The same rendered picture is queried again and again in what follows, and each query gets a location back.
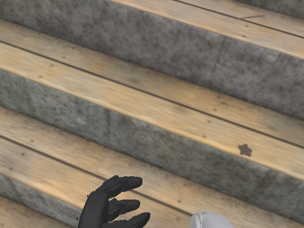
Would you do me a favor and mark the right robot thigh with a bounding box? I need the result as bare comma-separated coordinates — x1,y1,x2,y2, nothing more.
190,211,235,228

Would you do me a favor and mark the robot left hand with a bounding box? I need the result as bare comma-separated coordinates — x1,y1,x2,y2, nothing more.
77,175,151,228

